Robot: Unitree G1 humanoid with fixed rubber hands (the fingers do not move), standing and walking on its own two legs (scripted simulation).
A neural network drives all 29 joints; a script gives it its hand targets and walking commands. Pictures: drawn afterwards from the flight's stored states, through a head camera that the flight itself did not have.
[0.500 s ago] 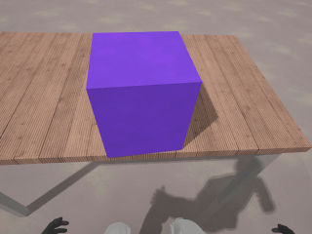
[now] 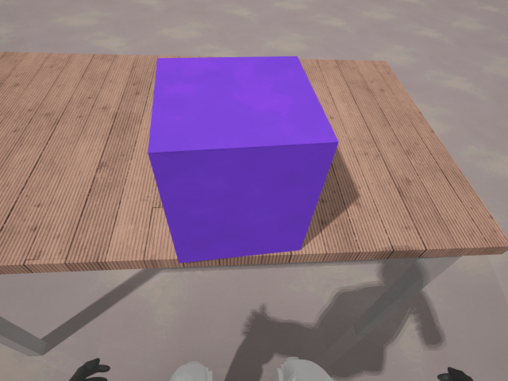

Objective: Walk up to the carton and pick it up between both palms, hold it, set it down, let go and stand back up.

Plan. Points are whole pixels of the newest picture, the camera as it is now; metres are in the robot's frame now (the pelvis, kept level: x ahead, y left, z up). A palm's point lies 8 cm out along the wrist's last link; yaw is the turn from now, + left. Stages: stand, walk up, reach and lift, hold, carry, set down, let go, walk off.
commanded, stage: walk up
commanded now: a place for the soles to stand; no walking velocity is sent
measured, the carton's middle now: (235, 163) +0.43 +0.05 +0.12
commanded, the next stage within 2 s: reach and lift in 0.36 s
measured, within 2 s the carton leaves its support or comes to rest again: neither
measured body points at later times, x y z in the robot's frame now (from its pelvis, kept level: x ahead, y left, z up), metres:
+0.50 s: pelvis +0.00 +0.01 +0.00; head +0.02 +0.04 +0.45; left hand +0.14 +0.32 -0.12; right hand +0.14 -0.30 -0.07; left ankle +0.03 +0.13 -0.67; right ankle +0.05 -0.10 -0.67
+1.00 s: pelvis -0.02 -0.01 +0.05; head +0.02 +0.02 +0.49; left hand +0.18 +0.25 -0.04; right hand +0.14 -0.28 -0.03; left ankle +0.03 +0.13 -0.67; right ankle +0.05 -0.11 -0.67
